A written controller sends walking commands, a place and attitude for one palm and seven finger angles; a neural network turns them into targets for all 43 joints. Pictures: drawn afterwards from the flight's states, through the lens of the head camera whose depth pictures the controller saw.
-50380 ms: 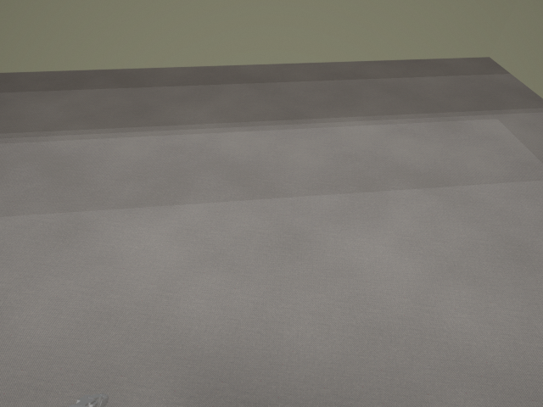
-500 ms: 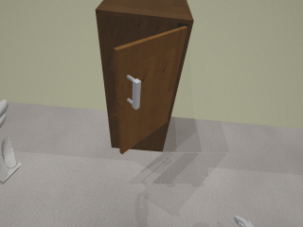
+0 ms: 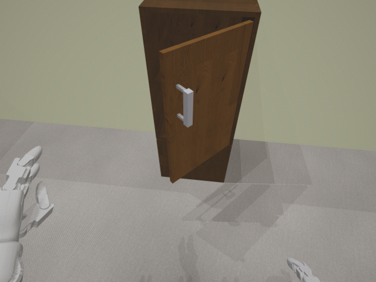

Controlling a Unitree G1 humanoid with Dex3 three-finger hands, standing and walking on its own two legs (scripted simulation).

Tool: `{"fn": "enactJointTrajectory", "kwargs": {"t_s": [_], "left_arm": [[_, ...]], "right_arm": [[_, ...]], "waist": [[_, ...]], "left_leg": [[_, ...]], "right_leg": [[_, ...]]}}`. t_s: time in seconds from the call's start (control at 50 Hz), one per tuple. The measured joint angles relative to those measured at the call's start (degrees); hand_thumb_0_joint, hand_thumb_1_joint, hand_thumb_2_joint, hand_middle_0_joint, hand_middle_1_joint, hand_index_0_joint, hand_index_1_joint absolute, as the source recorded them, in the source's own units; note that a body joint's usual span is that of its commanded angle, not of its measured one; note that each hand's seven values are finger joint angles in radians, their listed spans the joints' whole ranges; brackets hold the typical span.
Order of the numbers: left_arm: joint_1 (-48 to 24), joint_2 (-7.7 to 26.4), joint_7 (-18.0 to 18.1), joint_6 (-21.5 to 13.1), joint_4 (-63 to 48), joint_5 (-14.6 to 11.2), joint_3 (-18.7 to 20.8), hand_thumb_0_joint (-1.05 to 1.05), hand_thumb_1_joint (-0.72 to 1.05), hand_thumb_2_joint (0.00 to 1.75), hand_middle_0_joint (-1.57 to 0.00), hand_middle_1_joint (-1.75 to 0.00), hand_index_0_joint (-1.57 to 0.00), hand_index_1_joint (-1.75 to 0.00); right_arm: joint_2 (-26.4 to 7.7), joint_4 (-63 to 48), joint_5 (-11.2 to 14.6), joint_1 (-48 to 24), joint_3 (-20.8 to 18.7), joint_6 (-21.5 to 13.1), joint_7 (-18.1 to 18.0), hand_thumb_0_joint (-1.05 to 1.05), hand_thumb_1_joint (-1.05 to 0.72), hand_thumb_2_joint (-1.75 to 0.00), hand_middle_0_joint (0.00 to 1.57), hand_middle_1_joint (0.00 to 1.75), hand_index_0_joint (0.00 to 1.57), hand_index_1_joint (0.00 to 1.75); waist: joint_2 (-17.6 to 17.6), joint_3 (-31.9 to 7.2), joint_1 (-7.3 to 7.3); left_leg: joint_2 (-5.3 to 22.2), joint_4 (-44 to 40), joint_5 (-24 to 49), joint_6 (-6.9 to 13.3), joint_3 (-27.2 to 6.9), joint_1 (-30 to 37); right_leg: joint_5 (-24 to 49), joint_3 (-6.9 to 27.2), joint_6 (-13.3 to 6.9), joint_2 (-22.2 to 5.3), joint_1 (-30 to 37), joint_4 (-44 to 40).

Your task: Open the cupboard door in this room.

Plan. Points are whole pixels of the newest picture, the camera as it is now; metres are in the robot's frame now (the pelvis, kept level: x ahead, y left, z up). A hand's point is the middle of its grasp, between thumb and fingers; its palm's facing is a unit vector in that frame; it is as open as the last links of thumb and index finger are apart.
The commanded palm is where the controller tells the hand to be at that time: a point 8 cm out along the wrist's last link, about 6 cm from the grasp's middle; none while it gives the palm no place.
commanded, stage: let the arm hang, fingers relaxed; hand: left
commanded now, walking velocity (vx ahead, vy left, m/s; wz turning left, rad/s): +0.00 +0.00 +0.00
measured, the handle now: (183, 105) +0.60 +0.06 +0.05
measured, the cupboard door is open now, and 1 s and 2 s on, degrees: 47 47 47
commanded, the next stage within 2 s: look to check the result in 1.04 s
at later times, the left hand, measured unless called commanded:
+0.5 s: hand out of the picture -0.05 +0.18 -0.15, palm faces +0.07 -0.97 -0.25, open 7.2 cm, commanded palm none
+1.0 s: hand out of the picture +0.03 +0.18 -0.15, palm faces +0.06 -0.97 -0.25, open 7.3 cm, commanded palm none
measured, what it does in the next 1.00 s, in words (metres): stands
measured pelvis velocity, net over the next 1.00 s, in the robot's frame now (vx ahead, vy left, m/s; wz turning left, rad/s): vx -0.01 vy -0.02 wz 0.05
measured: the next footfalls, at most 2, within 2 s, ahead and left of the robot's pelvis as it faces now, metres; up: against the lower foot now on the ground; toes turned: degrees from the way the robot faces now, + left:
none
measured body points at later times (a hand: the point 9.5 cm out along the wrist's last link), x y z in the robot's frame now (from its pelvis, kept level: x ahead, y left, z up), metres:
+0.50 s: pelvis -0.01 -0.02 +0.02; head +0.01 -0.02 +0.47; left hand -0.05 +0.23 -0.13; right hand -0.01 -0.24 -0.15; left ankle +0.02 +0.11 -0.72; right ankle +0.00 -0.12 -0.72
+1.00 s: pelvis -0.01 -0.02 +0.02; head +0.00 -0.03 +0.47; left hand +0.03 +0.23 -0.13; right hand +0.03 -0.27 -0.14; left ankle +0.02 +0.11 -0.72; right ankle +0.00 -0.12 -0.72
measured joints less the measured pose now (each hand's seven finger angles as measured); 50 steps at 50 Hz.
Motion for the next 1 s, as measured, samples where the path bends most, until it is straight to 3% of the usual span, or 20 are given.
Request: {"fn": "enactJointTrajectory", "kwargs": {"t_s": [0.06, 0.1, 0.14, 0.2, 0.3, 0.38, 0.52, 1.0], "left_arm": [[-7.4, -3.5, -2.2, 7.6, 22.6, 0.7, -6.3, 0.00, 0.90, 0.90, -0.20, -0.30, -0.20, -0.30], [-9.8, -5.6, -3.1, 10.3, 35.4, 0.8, -10.1, 0.00, 0.91, 0.90, -0.20, -0.30, -0.20, -0.30], [-9.7, -7.2, -3.8, 10.9, 45.1, 1.0, -13.7, 0.00, 0.91, 0.90, -0.20, -0.30, -0.20, -0.30], [-8.3, -11.7, -4.7, 11.4, 57.6, 0.6, -18.2, 0.00, 0.92, 0.90, -0.20, -0.30, -0.20, -0.30], [-7.7, -10.3, -3.8, 9.8, 67.2, -0.1, -16.9, -0.03, 1.02, 0.90, -0.21, -0.30, -0.21, -0.30], [-7.0, -9.4, -3.9, 9.4, 72.3, -0.2, -17.0, -0.02, 0.99, 0.90, -0.21, -0.30, -0.21, -0.30], [-7.0, -9.3, -3.6, 9.2, 76.9, -0.2, -16.9, 0.00, 0.94, 0.90, -0.20, -0.30, -0.20, -0.30], [-13.7, -9.4, -3.9, 7.7, 75.8, 0.0, -16.6, 0.00, 0.91, 0.90, -0.20, -0.30, -0.21, -0.30]], "right_arm": [[-1.3, 3.0, -1.4, -1.5, -0.2, 3.6, 0.7, 0.01, -0.91, -0.89, 0.20, 0.30, 0.20, 0.30], [-0.7, 4.0, -1.7, -1.7, 0.3, 4.8, 0.8, 0.01, -0.91, -0.89, 0.20, 0.30, 0.20, 0.30], [0.5, 5.3, -1.1, -1.8, 0.8, 5.8, 1.0, 0.01, -0.91, -0.89, 0.20, 0.29, 0.20, 0.30], [1.5, 8.7, -0.5, -1.4, 0.5, 7.2, 1.2, 0.01, -0.91, -0.89, 0.20, 0.29, 0.20, 0.30], [4.0, 15.6, -0.4, 1.2, 0.7, 8.0, 0.7, 0.01, -0.91, -0.89, 0.20, 0.29, 0.20, 0.30], [4.7, 19.7, -0.2, 2.5, 0.7, 8.0, 0.4, 0.01, -0.91, -0.89, 0.20, 0.29, 0.20, 0.30], [4.9, 22.8, 0.0, 2.8, 0.4, 7.7, 0.0, 0.01, -0.91, -0.89, 0.20, 0.29, 0.20, 0.30], [1.7, 22.7, -0.3, -1.7, -0.4, 6.7, 0.3, 0.00, -0.91, -0.89, 0.20, 0.29, 0.20, 0.30]], "waist": [[0.3, 0.0, -1.26], [-0.7, 1.1, -1.81], [-3.0, 2.4, -1.80], [-2.3, 4.2, -2.73], [-2.6, 5.8, -1.03], [-1.7, 6.4, -0.25], [-0.1, 6.7, -0.20], [-0.3, 5.2, -0.80]], "left_leg": [[-2.2, -0.1, 0.6, 0.6, -0.8, -1.1], [-2.9, -0.9, 1.4, 0.4, -0.9, -0.4], [-3.4, -0.5, 1.1, -0.4, -0.1, 0.2], [-1.8, -1.8, 1.7, -1.1, -1.5, 2.1], [-0.1, -6.6, 4.2, -1.9, -3.3, 4.3], [-0.1, -9.6, 5.8, -1.8, -3.4, 5.6], [-0.7, -12.4, 7.4, -1.4, -3.1, 7.3], [-0.7, -13.9, 7.7, -1.6, -2.9, 8.9]], "right_leg": [[-6.8, 4.0, 0.7, 0.0, -4.5, 9.8], [-4.5, 5.2, 0.9, -0.1, -3.5, 6.6], [3.4, 6.7, 0.2, -0.5, -0.9, -0.6], [3.2, 5.3, -0.6, 1.1, 1.3, -2.3], [6.7, 3.8, -1.1, 2.6, 5.1, -10.0], [8.7, 3.7, -1.1, 2.6, 6.7, -13.5], [9.6, 4.0, -0.7, 1.8, 7.7, -15.0], [9.4, 4.2, -0.9, 1.8, 8.9, -15.6]]}}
